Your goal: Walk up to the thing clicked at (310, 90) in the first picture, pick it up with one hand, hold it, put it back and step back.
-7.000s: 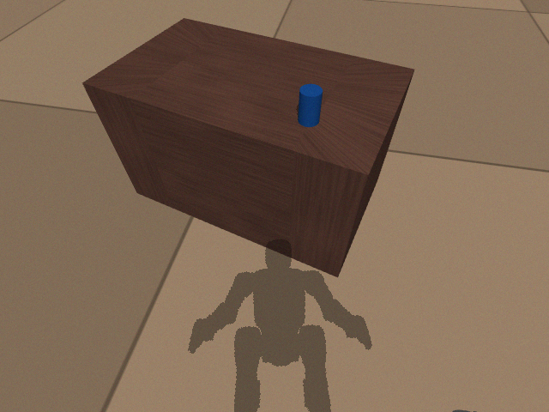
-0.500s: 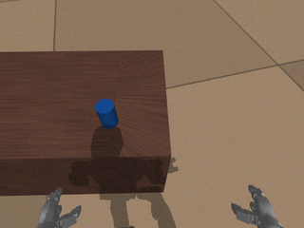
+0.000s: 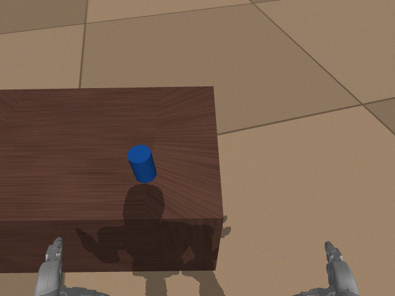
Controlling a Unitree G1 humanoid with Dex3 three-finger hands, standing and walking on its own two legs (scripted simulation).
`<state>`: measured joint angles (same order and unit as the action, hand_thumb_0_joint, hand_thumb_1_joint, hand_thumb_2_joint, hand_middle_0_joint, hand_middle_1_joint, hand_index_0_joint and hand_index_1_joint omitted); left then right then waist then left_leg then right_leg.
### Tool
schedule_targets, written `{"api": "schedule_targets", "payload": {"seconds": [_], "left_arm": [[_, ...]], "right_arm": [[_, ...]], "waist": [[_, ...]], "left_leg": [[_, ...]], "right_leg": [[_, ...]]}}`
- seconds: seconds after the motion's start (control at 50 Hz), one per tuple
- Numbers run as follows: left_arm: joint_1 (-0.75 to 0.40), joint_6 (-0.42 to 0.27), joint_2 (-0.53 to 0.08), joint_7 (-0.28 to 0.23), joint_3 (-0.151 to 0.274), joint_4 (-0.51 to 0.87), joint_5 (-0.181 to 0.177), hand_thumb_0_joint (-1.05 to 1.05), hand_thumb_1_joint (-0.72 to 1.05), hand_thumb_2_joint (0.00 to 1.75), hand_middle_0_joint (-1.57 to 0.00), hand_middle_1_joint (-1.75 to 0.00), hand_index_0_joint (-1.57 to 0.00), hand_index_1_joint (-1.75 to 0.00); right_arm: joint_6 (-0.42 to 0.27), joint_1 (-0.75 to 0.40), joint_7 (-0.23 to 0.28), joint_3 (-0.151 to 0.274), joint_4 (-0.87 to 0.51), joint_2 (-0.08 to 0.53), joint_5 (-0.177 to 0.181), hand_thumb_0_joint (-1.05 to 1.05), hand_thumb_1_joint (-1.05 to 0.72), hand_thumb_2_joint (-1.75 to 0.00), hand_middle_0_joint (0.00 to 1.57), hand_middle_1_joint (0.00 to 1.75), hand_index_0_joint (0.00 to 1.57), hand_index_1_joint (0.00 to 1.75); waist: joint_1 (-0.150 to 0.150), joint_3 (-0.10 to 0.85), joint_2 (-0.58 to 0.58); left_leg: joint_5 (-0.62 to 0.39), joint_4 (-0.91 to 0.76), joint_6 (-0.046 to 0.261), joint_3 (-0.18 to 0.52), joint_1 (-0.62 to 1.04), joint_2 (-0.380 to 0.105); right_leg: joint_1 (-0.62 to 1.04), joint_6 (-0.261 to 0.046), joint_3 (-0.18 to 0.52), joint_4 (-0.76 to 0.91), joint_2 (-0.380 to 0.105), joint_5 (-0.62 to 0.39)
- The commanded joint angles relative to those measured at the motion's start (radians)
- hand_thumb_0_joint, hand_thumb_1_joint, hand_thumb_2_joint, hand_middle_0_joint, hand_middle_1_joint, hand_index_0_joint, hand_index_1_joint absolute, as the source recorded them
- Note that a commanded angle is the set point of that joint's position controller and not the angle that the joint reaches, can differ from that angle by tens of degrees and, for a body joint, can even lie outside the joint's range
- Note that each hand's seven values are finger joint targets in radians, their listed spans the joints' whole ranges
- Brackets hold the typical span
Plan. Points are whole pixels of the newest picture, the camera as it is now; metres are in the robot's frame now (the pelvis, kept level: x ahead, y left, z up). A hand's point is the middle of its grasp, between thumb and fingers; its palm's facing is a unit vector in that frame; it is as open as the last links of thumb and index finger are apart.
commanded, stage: rise first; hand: left
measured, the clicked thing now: (142, 164) +0.49 +0.19 -0.12
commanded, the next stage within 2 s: go down in 0.48 s
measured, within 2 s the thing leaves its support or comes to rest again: neither
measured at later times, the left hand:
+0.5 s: hand (74, 278) +0.17 +0.26 -0.04, palm faces +0.28 -0.90 -0.34, open 17.6 cm
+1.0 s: hand (57, 229) +0.25 +0.31 -0.01, palm faces +0.30 -0.94 -0.17, open 17.5 cm
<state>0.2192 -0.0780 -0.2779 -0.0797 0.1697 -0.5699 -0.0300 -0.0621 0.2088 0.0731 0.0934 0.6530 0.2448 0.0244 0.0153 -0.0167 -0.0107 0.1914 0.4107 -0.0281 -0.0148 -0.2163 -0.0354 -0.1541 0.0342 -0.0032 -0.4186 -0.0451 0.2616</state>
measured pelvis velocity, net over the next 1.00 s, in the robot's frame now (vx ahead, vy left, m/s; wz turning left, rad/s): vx -0.03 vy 0.00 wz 0.02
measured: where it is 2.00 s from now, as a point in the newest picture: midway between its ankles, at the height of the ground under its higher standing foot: outside the picture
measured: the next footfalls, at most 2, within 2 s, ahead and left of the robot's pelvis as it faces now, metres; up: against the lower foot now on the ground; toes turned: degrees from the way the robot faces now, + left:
none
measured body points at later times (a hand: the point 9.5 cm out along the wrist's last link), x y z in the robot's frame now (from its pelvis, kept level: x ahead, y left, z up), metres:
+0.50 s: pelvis -0.01 +0.00 +0.00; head -0.01 -0.01 +0.45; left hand +0.15 +0.30 -0.02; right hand +0.14 -0.27 -0.09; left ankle +0.02 +0.14 -0.74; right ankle -0.03 -0.14 -0.74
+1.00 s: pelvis -0.03 +0.00 -0.01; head +0.00 +0.02 +0.43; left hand +0.23 +0.35 +0.00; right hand +0.14 -0.27 -0.08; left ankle +0.02 +0.14 -0.74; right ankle -0.03 -0.14 -0.74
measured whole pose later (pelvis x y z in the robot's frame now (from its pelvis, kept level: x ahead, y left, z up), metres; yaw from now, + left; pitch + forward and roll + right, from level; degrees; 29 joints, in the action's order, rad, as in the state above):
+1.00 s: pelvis -0.03 +0.00 -0.01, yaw +1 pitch +2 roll -1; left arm -0.06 -0.29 -0.42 0.18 0.41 -0.68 -0.14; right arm -0.12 0.20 0.04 0.09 0.62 0.23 0.01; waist -0.03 -0.01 0.03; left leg 0.24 0.59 -0.03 0.02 -0.39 -0.04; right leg -0.31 0.03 -0.02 -0.59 -0.04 0.31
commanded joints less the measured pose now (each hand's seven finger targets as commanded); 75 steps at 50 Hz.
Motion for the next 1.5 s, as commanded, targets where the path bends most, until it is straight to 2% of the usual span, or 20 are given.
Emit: {"api": "schedule_targets", "payload": {"seconds": [0.0,0.04,0.1,0.18,0.22,0.28,0.56,0.6,0.64,0.66,0.74,0.76,0.82,0.9,0.94,1.08,1.2,1.34,1.38,1.48], "left_arm": [[-0.044,-0.050,-0.211,-0.016,0.085,0.208,0.000,0.00,-0.57,0.04,-0.05,-0.05,-0.04,-0.05],[-0.030,-0.048,-0.206,-0.013,0.091,0.203,-0.001,0.00,-0.56,0.04,-0.05,-0.05,-0.04,-0.05],[-0.039,-0.048,-0.194,-0.006,0.079,0.240,-0.007,0.00,-0.56,0.04,-0.05,-0.05,-0.04,-0.05],[-0.027,-0.056,-0.188,-0.001,0.085,0.295,-0.008,0.00,-0.57,0.05,-0.05,-0.05,-0.04,-0.06],[-0.018,-0.059,-0.186,-0.002,0.087,0.298,-0.006,0.00,-0.58,0.05,-0.05,-0.06,-0.05,-0.06],[-0.032,-0.066,-0.185,-0.004,0.089,0.340,-0.005,0.00,-0.59,0.06,-0.05,-0.06,-0.04,-0.06],[0.010,-0.097,-0.212,0.001,0.122,0.421,-0.006,0.00,-0.61,0.07,-0.06,-0.06,-0.05,-0.07],[-0.042,-0.119,-0.103,0.024,0.098,0.532,-0.029,0.00,-0.61,0.06,-0.07,-0.10,-0.07,-0.11],[-0.007,-0.100,-0.154,0.034,0.157,0.380,-0.029,0.00,-0.61,0.06,-0.07,-0.12,-0.08,-0.12],[-0.060,-0.107,-0.161,0.044,0.147,0.400,-0.027,0.00,-0.61,0.07,-0.07,-0.12,-0.07,-0.12],[-0.272,-0.159,-0.292,0.070,0.233,0.408,-0.028,0.00,-0.61,0.07,-0.06,-0.12,-0.07,-0.11],[-0.243,-0.162,-0.278,0.084,0.236,0.301,-0.032,0.00,-0.60,0.07,-0.05,-0.11,-0.07,-0.09],[-0.383,-0.217,-0.308,0.142,0.260,0.215,-0.078,0.00,-0.61,0.08,-0.05,-0.11,-0.06,-0.10],[-0.468,-0.281,-0.372,0.239,0.296,0.114,-0.109,0.00,-0.57,0.08,-0.04,-0.10,-0.06,-0.09],[-0.487,-0.293,-0.422,0.282,0.322,0.033,-0.125,0.00,-0.58,0.08,-0.04,-0.10,-0.05,-0.09],[-0.525,-0.328,-0.434,0.406,0.341,-0.105,-0.179,0.00,-0.61,0.07,-0.05,-0.09,-0.06,-0.08],[-0.549,-0.336,-0.467,0.405,0.370,-0.041,-0.189,0.00,-0.61,0.07,-0.05,-0.07,-0.06,-0.08],[-0.628,-0.362,-0.470,0.386,0.359,0.039,-0.171,0.00,-0.56,0.08,-0.06,-0.07,-0.06,-0.07],[-0.587,-0.358,-0.442,0.395,0.351,0.016,-0.170,0.00,-0.56,0.08,-0.06,-0.07,-0.06,-0.07],[-0.730,-0.369,-0.542,0.425,0.408,0.027,-0.189,0.00,-0.57,0.08,-0.06,-0.07,-0.06,-0.07]], "right_arm": [[-0.048,-0.046,0.003,0.019,-0.189,0.130,0.006,0.00,0.51,-0.05,0.05,0.05,0.05,0.05],[-0.046,-0.040,-0.001,0.007,-0.160,0.107,0.004,0.00,0.52,-0.05,0.05,0.05,0.05,0.05],[-0.052,-0.017,0.000,0.064,-0.174,0.171,0.002,0.00,0.53,-0.05,0.05,0.05,0.05,0.05],[-0.060,-0.054,-0.009,0.020,-0.177,0.114,0.003,0.00,0.53,-0.05,0.05,0.05,0.05,0.05],[-0.067,-0.069,0.000,0.066,-0.217,0.174,-0.002,0.00,0.51,-0.05,0.05,0.05,0.05,0.05],[-0.066,-0.059,-0.002,0.023,-0.188,0.118,-0.004,0.00,0.51,-0.06,0.05,0.05,0.05,0.05],[-0.083,-0.081,-0.003,0.051,-0.189,0.153,-0.007,0.00,0.49,-0.06,0.05,0.05,0.05,0.05],[-0.086,-0.111,-0.019,0.019,-0.192,0.100,-0.021,0.00,0.49,-0.06,0.05,0.05,0.05,0.05],[-0.085,-0.082,-0.017,0.066,-0.173,0.157,-0.022,0.00,0.49,-0.06,0.05,0.05,0.05,0.05],[-0.084,-0.097,-0.023,0.022,-0.170,0.110,-0.020,0.00,0.49,-0.06,0.05,0.05,0.05,0.05],[-0.084,-0.085,-0.012,0.081,-0.180,0.166,-0.021,0.00,0.52,-0.05,0.05,0.05,0.05,0.05],[-0.083,-0.063,-0.014,0.057,-0.143,0.130,-0.020,0.00,0.53,-0.04,0.05,0.05,0.05,0.05],[-0.102,-0.098,-0.013,0.087,-0.113,0.164,-0.016,0.00,0.52,-0.05,0.05,0.05,0.05,0.05],[-0.113,-0.099,-0.021,0.039,-0.213,0.132,-0.009,0.00,0.51,-0.05,0.05,0.05,0.05,0.05],[-0.103,-0.063,-0.020,0.038,-0.166,0.136,-0.006,0.00,0.52,-0.05,0.05,0.05,0.05,0.05],[-0.111,-0.033,-0.034,0.005,-0.228,0.124,-0.012,0.00,0.50,-0.06,0.05,0.05,0.05,0.05],[-0.107,-0.024,-0.025,0.058,-0.318,0.192,-0.015,0.00,0.50,-0.06,0.05,0.05,0.05,0.05],[-0.101,0.026,-0.024,0.068,-0.287,0.180,-0.013,0.00,0.49,-0.06,0.05,0.05,0.05,0.05],[-0.097,0.069,-0.027,0.035,-0.313,0.149,-0.014,0.00,0.48,-0.06,0.05,0.05,0.05,0.05],[-0.101,0.054,-0.030,0.037,-0.309,0.162,-0.015,0.00,0.50,-0.06,0.05,0.05,0.05,0.05]], "waist": [[0.004,0.116,-0.001],[0.017,0.074,-0.010],[-0.009,0.051,-0.022],[0.007,0.074,-0.030],[-0.007,0.098,0.014],[0.009,0.096,0.005],[0.007,0.041,-0.012],[0.008,0.053,-0.011],[-0.011,0.043,0.051],[-0.005,0.019,0.045],[-0.041,0.101,0.021],[-0.046,0.082,0.028],[-0.068,0.102,0.023],[-0.058,0.220,-0.008],[-0.047,0.198,-0.069],[-0.029,0.276,-0.072],[-0.024,0.377,-0.072],[-0.036,0.314,-0.100],[-0.044,0.348,-0.095],[-0.066,0.374,-0.131]], "left_leg": [[-0.200,-0.043,0.023,-0.054,0.105,0.029],[-0.165,-0.051,0.021,-0.053,0.079,0.030],[-0.122,-0.065,0.019,-0.053,0.091,0.023],[-0.164,-0.056,0.022,-0.055,0.107,0.027],[-0.177,-0.054,0.025,-0.050,0.132,0.022],[-0.170,-0.060,0.026,-0.048,0.129,0.024],[-0.063,-0.085,0.029,-0.055,0.113,0.028],[-0.026,-0.045,0.029,-0.047,0.058,0.033],[-0.010,-0.040,0.033,-0.039,0.052,0.029],[0.023,-0.040,0.034,-0.037,0.037,0.029],[0.022,-0.009,0.033,-0.030,0.052,0.031],[0.031,0.005,0.037,-0.028,0.036,0.033],[0.072,0.054,0.038,-0.020,-0.009,0.033],[0.016,0.110,0.038,-0.009,-0.020,0.035],[0.012,0.117,0.031,-0.007,-0.053,0.035],[-0.060,0.193,0.024,0.005,-0.117,0.015],[-0.147,0.236,0.019,0.012,-0.096,0.008],[-0.037,0.248,0.010,0.024,-0.143,0.000],[-0.104,0.267,0.010,0.029,-0.121,-0.006],[-0.162,0.318,0.017,0.032,-0.131,-0.011]], "right_leg": [[0.003,-0.031,-0.052,0.069,0.037,-0.238],[-0.004,-0.034,-0.053,0.076,0.037,-0.201],[-0.024,-0.037,-0.052,0.081,0.044,-0.166],[0.000,-0.033,-0.052,0.081,0.039,-0.202],[0.009,-0.031,-0.052,0.079,0.042,-0.217],[0.019,-0.032,-0.056,0.086,0.041,-0.205],[-0.008,-0.034,-0.052,0.113,0.040,-0.101],[-0.030,-0.032,-0.047,0.091,0.041,-0.062],[-0.052,-0.027,-0.049,0.091,0.044,-0.043],[-0.064,-0.027,-0.046,0.095,0.041,-0.015],[-0.088,-0.026,-0.039,0.063,0.035,-0.031],[-0.109,-0.024,-0.036,0.059,0.029,-0.026],[-0.169,-0.024,-0.027,0.009,0.023,-0.005],[-0.156,-0.028,-0.029,-0.056,0.026,-0.061],[-0.192,-0.036,-0.027,-0.075,0.027,-0.059],[-0.238,-0.040,-0.039,-0.169,0.045,-0.102],[-0.243,-0.041,-0.039,-0.206,0.050,-0.155],[-0.331,-0.043,-0.040,-0.240,0.055,-0.051],[-0.330,-0.043,-0.046,-0.257,0.058,-0.091],[-0.369,-0.040,-0.042,-0.291,0.054,-0.124]]}}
